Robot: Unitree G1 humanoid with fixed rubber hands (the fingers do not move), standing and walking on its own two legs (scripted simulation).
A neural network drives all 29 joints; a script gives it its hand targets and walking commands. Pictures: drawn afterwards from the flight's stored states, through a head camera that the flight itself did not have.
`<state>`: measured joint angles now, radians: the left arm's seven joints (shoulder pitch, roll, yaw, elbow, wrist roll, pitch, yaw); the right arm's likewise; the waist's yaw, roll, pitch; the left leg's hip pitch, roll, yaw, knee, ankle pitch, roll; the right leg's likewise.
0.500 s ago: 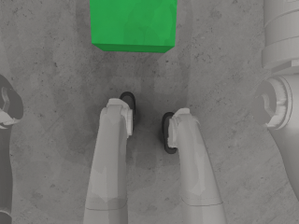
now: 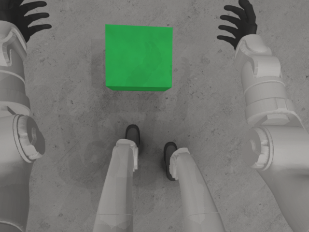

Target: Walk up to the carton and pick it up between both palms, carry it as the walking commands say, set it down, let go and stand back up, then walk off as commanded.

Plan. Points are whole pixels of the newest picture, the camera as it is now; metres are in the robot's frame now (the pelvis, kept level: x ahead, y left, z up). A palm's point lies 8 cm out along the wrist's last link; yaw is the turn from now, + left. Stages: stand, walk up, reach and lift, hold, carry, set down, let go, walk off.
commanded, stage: let go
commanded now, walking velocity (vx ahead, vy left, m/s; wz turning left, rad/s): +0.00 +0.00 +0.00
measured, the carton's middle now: (139, 62) +0.55 +0.09 -0.57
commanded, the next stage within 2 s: stand in 1.20 s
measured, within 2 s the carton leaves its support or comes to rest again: neither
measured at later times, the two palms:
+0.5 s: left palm (27, 143) +0.28 +0.25 -0.01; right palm out of the picture +0.31 -0.24 +0.01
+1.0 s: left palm (24, 195) +0.21 +0.23 +0.03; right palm out of the picture +0.24 -0.24 +0.04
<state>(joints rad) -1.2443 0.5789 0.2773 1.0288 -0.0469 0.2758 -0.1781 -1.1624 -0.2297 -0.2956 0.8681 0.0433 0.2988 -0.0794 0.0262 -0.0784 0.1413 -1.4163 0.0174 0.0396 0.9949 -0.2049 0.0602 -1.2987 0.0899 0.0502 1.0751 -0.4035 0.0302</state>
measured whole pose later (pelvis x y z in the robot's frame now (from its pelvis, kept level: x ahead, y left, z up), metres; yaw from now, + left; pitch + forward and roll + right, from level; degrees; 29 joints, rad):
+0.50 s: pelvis +0.03 -0.03 +0.07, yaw +2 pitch +12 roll +0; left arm -0.19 0.34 0.10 0.65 -0.05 0.13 -0.14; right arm -0.17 -0.18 -0.10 0.57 0.04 0.13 -0.01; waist 0.01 -0.05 0.04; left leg -0.71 0.00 0.04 0.68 -0.18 0.02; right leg -0.61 0.07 0.05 0.78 -0.38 0.01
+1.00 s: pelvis +0.07 -0.02 +0.10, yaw +2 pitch -3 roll +1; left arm 0.24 0.29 0.03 0.40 -0.05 0.14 -0.10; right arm 0.22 -0.18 -0.05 0.45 0.04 0.10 0.04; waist 0.01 -0.06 0.07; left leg -0.27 -0.02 0.04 0.51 -0.20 0.02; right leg -0.15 0.03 0.06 0.57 -0.37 -0.02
